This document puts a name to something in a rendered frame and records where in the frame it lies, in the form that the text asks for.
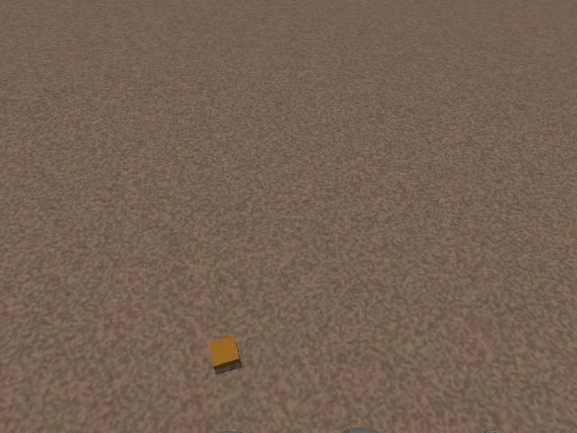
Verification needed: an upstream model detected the small box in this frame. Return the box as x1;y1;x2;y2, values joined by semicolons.
209;336;240;370

